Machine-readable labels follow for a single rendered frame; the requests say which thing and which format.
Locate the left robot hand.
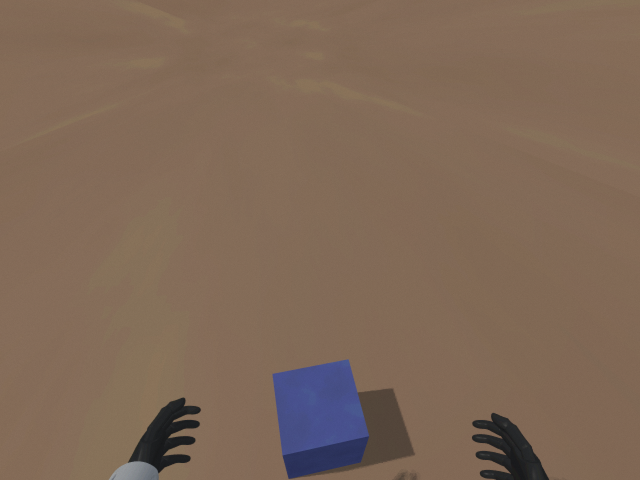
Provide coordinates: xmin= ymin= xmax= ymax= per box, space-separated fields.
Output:
xmin=128 ymin=398 xmax=201 ymax=474

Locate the carton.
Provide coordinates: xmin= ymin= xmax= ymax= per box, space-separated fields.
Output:
xmin=272 ymin=359 xmax=369 ymax=479

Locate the right robot hand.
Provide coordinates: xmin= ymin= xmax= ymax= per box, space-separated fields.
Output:
xmin=472 ymin=413 xmax=549 ymax=480

